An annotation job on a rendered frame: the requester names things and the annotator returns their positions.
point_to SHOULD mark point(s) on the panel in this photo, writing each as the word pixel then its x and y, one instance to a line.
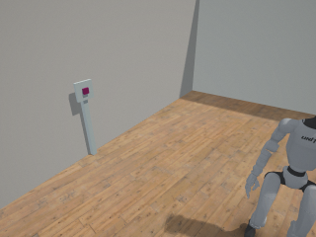
pixel 83 100

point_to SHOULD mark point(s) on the button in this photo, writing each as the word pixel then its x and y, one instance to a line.
pixel 85 91

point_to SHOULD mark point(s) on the right robot hand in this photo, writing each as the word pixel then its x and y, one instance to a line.
pixel 251 180

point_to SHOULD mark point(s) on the robot left thigh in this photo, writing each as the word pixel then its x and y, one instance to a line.
pixel 307 212

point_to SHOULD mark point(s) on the robot left shin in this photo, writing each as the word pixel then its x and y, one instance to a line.
pixel 289 234

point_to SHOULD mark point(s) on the right robot forearm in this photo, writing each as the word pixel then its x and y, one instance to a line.
pixel 262 160

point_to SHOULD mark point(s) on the robot right upper arm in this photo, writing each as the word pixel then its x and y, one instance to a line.
pixel 285 126

